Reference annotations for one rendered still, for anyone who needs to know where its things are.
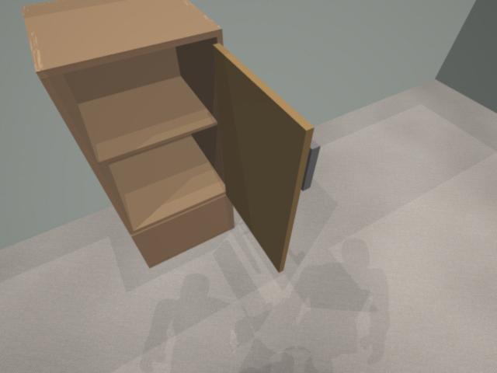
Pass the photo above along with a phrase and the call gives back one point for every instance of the cupboard door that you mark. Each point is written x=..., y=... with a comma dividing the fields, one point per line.
x=265, y=146

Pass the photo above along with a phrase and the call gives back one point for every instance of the handle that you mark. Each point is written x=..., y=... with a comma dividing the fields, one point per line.
x=311, y=163

